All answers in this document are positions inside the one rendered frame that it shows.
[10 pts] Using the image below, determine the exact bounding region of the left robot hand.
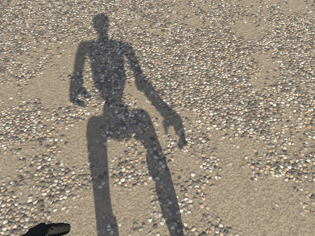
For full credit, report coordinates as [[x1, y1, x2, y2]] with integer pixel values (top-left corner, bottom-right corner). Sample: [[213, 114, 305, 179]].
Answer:
[[22, 222, 71, 236]]

